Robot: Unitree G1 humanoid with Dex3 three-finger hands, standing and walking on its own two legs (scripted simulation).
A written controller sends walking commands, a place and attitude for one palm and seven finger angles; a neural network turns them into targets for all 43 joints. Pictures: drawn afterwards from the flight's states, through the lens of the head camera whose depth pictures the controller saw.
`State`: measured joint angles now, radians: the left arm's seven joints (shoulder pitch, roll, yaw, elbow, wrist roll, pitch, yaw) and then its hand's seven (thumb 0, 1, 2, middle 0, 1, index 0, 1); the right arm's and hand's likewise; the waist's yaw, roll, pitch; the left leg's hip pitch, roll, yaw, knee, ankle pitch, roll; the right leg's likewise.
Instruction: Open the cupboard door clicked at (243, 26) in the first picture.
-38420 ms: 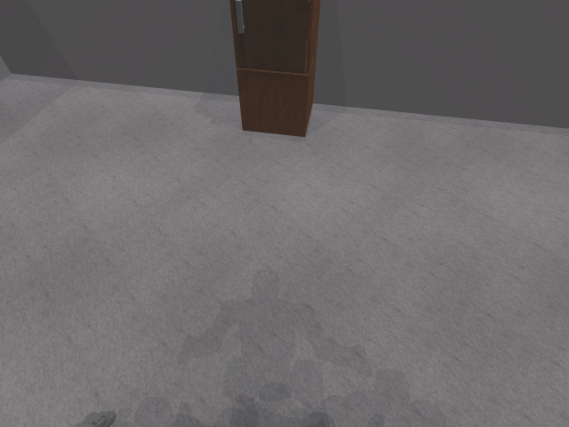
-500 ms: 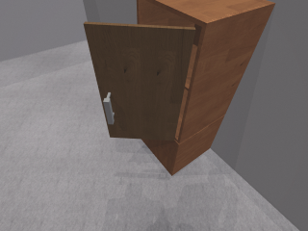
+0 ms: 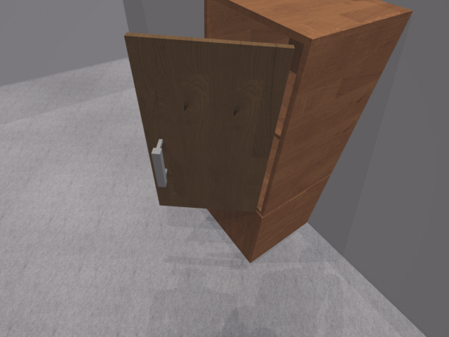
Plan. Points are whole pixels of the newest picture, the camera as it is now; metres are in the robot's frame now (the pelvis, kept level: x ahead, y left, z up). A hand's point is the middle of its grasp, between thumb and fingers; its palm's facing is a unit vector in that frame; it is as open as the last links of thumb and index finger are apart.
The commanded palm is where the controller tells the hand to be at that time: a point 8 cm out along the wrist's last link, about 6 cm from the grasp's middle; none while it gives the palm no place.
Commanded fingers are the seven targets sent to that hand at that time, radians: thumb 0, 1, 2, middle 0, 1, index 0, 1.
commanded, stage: come to a stop and stand still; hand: left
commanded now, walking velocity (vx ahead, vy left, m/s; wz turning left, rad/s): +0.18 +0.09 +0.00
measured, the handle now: (161, 163) +0.58 +0.22 -0.09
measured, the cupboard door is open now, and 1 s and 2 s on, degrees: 51 51 51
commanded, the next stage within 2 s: look again from close up in 1.10 s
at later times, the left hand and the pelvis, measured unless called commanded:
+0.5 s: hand out of the picture +0.12 +0.19 -0.17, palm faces +0.01 -0.98 -0.21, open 7.3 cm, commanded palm none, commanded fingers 0.00 0.90 0.90 -0.20 -0.30 -0.20 -0.30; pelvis +0.04 +0.01 +0.01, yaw -1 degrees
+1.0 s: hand out of the picture +0.04 +0.14 -0.17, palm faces +0.02 -0.98 -0.21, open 7.2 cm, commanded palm none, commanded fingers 0.00 0.90 0.90 -0.20 -0.30 -0.20 -0.30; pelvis +0.02 -0.04 +0.01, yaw -1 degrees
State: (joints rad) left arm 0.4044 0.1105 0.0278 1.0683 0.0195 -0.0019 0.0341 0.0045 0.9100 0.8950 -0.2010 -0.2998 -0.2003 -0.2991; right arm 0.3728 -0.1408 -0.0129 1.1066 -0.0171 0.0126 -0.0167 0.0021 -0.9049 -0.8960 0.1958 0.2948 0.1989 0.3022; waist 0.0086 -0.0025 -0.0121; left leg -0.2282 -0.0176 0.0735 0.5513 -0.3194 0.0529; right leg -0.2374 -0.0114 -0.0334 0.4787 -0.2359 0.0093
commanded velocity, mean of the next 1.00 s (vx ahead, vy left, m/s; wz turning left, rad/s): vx -0.06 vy -0.04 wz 0.00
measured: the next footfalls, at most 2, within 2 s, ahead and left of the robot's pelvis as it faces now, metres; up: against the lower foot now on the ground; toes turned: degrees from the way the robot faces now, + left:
right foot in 0.60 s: +0.08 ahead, -0.15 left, +0.00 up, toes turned -3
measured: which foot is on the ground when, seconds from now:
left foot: down 0.00-1.00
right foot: down 0.00-0.06, up 0.08-0.58, down 0.60-1.00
